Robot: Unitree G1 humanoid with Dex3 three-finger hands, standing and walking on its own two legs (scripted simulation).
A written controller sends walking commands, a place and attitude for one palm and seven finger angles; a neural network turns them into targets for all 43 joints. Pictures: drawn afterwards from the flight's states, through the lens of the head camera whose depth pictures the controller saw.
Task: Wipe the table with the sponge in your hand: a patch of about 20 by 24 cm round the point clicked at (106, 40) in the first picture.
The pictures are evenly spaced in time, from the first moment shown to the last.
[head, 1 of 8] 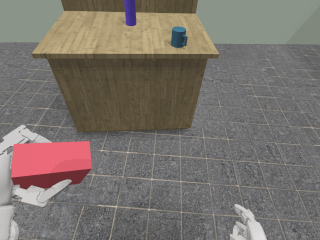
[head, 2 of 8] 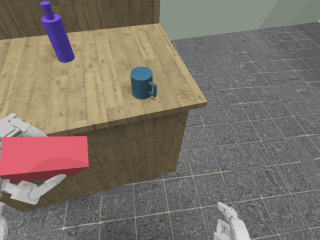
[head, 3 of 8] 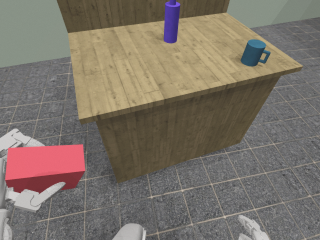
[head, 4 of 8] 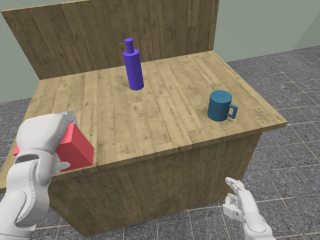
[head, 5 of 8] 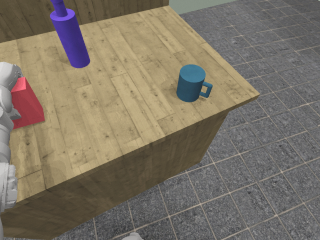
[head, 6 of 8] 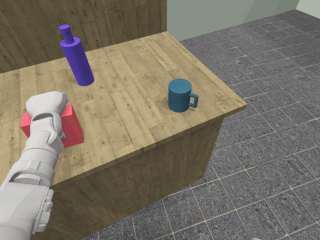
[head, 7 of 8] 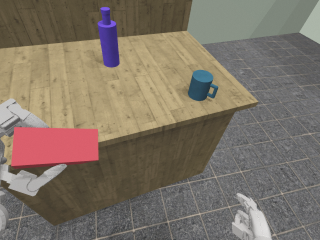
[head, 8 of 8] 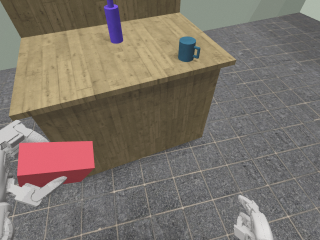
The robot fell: no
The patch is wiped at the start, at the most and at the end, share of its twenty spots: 0.00 0.85 0.85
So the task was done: no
